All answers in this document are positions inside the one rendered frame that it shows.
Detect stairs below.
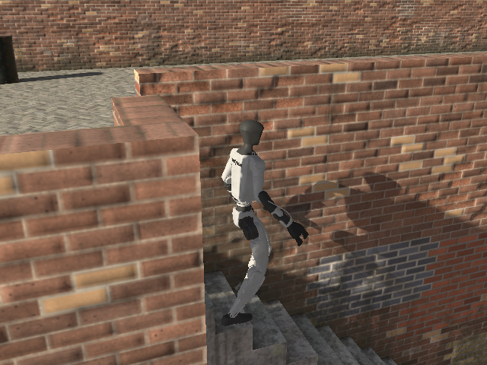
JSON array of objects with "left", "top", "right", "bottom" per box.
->
[{"left": 204, "top": 269, "right": 397, "bottom": 365}]

